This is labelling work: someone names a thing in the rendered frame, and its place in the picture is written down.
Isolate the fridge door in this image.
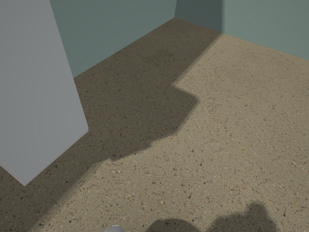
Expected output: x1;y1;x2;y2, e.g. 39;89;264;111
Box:
0;0;89;182

